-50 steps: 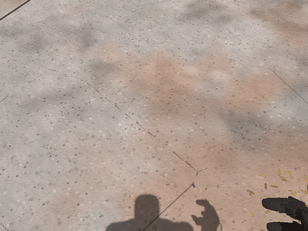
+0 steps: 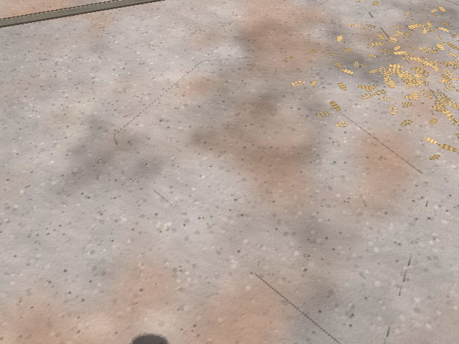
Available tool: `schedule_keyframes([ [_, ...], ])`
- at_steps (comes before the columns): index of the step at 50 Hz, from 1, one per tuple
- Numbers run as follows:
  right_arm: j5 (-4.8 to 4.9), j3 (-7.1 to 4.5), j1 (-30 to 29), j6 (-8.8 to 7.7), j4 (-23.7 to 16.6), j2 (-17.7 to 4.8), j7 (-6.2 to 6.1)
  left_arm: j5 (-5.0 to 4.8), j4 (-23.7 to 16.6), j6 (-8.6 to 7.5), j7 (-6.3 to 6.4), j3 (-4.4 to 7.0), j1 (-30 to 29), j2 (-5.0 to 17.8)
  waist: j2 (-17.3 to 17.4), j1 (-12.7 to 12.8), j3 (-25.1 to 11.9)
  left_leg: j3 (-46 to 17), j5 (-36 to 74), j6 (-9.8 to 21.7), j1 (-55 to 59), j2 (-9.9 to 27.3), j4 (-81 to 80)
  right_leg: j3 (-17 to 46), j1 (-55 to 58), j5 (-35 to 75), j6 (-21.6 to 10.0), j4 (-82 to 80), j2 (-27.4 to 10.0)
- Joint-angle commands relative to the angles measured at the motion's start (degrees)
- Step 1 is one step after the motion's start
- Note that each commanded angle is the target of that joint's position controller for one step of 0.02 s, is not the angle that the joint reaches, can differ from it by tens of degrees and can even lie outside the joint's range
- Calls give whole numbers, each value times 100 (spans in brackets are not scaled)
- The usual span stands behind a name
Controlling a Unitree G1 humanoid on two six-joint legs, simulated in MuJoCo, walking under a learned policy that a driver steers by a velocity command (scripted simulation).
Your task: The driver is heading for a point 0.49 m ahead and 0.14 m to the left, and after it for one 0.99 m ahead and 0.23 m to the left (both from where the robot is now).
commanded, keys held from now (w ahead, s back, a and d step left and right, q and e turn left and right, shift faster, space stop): w+q+shift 0.38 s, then q+shift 0.38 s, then e+shift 0.24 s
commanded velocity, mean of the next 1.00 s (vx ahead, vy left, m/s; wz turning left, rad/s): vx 0.60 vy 0.00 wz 0.77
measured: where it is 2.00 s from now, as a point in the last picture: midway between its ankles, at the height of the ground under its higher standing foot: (216, 253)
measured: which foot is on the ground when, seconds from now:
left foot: down 0.00-0.30, up 0.32-0.66, down 0.68-1.00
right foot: up 0.00-0.26, down 0.28-0.68, up 0.70-1.00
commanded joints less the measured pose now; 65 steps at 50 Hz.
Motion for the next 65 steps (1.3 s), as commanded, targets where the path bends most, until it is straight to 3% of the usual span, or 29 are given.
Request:
schedule_keyframes([
  [1, 5, -127, 163, -232, -334, -652, -103, 197, -796, 8, -56, 49, -156, 787, -902, 601, 332, -3868, -984, 974, 864, 1883, -2600, 366, -2279, -55, 154, -781, -599],
  [6, 113, -211, 122, -452, -376, -777, -31, -57, -1341, 182, -162, -148, -1414, 461, -186, 198, 524, -2425, 857, 505, -536, 992, -2836, -252, -791, 1654, 430, -4091, -771],
  [10, 139, -345, 346, -416, -378, -967, 30, -177, -1440, 129, -114, -93, -1611, 559, 228, -178, 16, -2537, 2385, 98, 680, 1129, -2249, -323, -220, 2416, 282, -5396, -360],
  [12, 96, -394, 247, -415, -434, -1102, -10, -154, -1261, 74, -25, 69, -1004, 913, 256, 112, -485, -2612, 3565, -162, 1221, 1168, -1273, -233, 581, 1801, 170, -5725, -113],
  [14, 42, -417, -330, -487, -588, -1232, 17, -122, -745, 3, 135, 370, 1148, 1460, 131, 1359, -1611, -2356, 3424, -413, 435, 863, 1256, 31, 2948, 802, -34, -5439, -485],
  [15, 0, -182, -543, -560, -833, -349, -18, 36, -515, -13, 246, 533, 2446, 1867, -936, 1690, -2339, -1889, -111, -352, -580, 554, 3214, 1538, 4204, -1333, -103, -5583, -1980],
  [16, 328, 16, 238, -530, -1266, 109, 12, 146, -598, 51, 194, 636, 1668, 2324, -2903, 757, -2887, -1285, -1574, -518, -2094, 284, 4541, 5113, 4636, -2699, -730, -7145, -3219],
  [17, 126, -3, -214, -376, -1019, -408, -58, 92, -774, 110, 156, 590, 926, 1610, -1521, 797, -1833, -1092, -833, -466, -2696, 889, 4826, 4670, 3778, -3565, -801, -7320, -2849],
  [19, -31, -59, -881, -257, -1062, -532, 78, 52, -621, 138, 100, 428, 644, 910, -339, 771, -732, -852, -173, -578, -2518, 1307, 4283, 2458, 2475, -1237, -631, -7148, -2268],
  [22, -117, 11, -1282, -3, -1350, -175, 201, -101, -61, 0, 50, 326, 1118, 550, -585, 517, -149, -695, -465, -780, -2473, 1549, 3944, 594, 1894, 3129, -440, -6882, -1930],
  [25, -111, 126, -1704, 48, -1786, -12, 265, -253, 57, -87, 0, 361, 840, 655, -847, 242, -60, -358, 178, -851, -2216, 1410, 2743, -583, 1489, 4793, -314, -7068, -1667],
  [26, 577, 63, -1476, -67, -1760, -130, 209, -427, -369, -43, 155, 528, -323, 1025, -1042, 46, 194, -432, 599, -996, -2092, 1563, 1997, -854, 1224, 4116, -322, -7259, -1444],
  [29, 277, 13, -1532, -191, -1694, -266, 317, -409, -356, -16, 375, 653, -160, 1463, -555, 76, -241, 250, 1914, -1045, -231, 1026, 366, -1469, 908, 5005, -137, -6820, -1183],
  [32, 244, -283, -530, -84, -1528, -844, 336, -574, -436, 49, 372, 795, -61, 1782, -742, -450, -844, 236, 1659, -562, 1308, 642, 122, -1390, 1020, 6300, -39, -5054, -1330],
  [33, 256, -467, 251, -37, -1332, -1149, 266, -593, -520, 75, 324, 757, -117, 1600, -432, -789, -1155, -14, 2062, -292, 2401, 626, -188, -1319, 512, 5252, 60, -3696, -1195],
  [34, 349, -486, 124, -8, -1313, -1214, 122, -460, -446, 88, 211, 588, 233, 965, 643, -502, -719, -610, 2824, 2, 2912, 937, -756, -1282, -537, 70, 315, -2099, -503],
  [35, 37, -454, -595, -64, -1828, -1646, 64, -193, -642, 58, 121, 432, 1148, 608, 1817, 368, -1333, -3108, 5634, 1171, 3962, 2283, -125, -743, -2039, -2158, 567, 292, 235],
  [36, -119, -445, -675, -117, -2125, -1541, 128, -297, -826, -27, 34, 456, 1199, 1299, 1237, 38, -2986, -4755, 3740, 1914, 4603, 3188, -1120, 571, -2470, -1618, 493, 909, 228],
  [39, 257, -275, -1606, -147, -2317, -908, 96, -288, -827, 73, 161, 539, 319, 1518, -704, 495, -1321, -3792, 2225, 1033, 2075, 2466, -1627, 608, -2102, -748, 405, -554, -369],
  [43, 77, -107, -1509, -151, -1868, -565, -82, -255, -643, 282, 229, 440, 541, 1051, -240, 589, -1110, -2091, 4817, 666, 248, 2048, -1292, 31, -912, -455, 567, -1756, -650],
  [46, -18, 37, -1581, -92, -1568, -265, -156, -302, -484, 341, 181, 266, 647, 541, 88, 573, -1513, -1161, 4249, 277, 182, 1717, -1250, -85, -164, 776, 562, -3133, -703],
  [53, 29, -98, -1523, 82, -1298, -542, -215, -433, -950, 502, 28, 484, -168, 1036, 661, 190, -576, -1487, 2020, 237, 699, 2494, -1294, -260, -708, 196, 266, -4051, -640],
  [56, 193, -113, -1553, 128, -1268, -412, -307, -379, -789, 486, -88, 560, 388, 983, 428, 452, -606, -1126, 1540, -296, 727, 2231, -508, -409, 91, 1094, -107, -5505, -383],
  [57, 136, -124, -1305, 104, -1285, -281, -320, -307, -829, 464, -68, 697, 493, 1441, -708, 305, -505, -522, 557, -803, 164, 1594, 741, 861, 508, 2924, -449, -6116, -1026],
  [58, -65, -115, -1615, 70, -1573, -272, -317, -270, -960, 449, -56, 846, 598, 1998, -2024, 353, -337, -162, -1853, -1387, -1562, 508, 2108, 2891, 1246, 4334, -1506, -6463, -2160],
  [59, -60, -117, -1955, 36, -1651, -323, -315, -122, -933, 414, -59, 792, 1090, 1729, -1664, 754, -955, -909, -2430, -1400, -1971, 505, 3063, 3423, 1677, 3979, -1918, -6688, -2277],
  [61, 102, -140, -1952, 105, -1499, -279, -325, -253, -1012, 410, 4, 787, 583, 1465, -697, 509, -908, -1162, -1572, -1389, -2127, 770, 3394, 2553, 1691, 3297, -1340, -6421, -1664],
  [63, 63, -156, -2063, 143, -1480, -263, -349, -430, -1145, 540, 129, 748, 268, 1323, -613, 409, -929, -1196, -1021, -1487, -1890, 860, 3045, 2191, 1424, 2956, -1086, -6416, -1327],
  [65, 139, -131, -1831, 162, -1273, -223, -322, -339, -1218, 623, 200, 658, 158, 1116, -714, 391, -1152, -910, -712, -1615, -1620, 874, 2944, 1723, 1497, 3332, -1018, -6341, -1260],
])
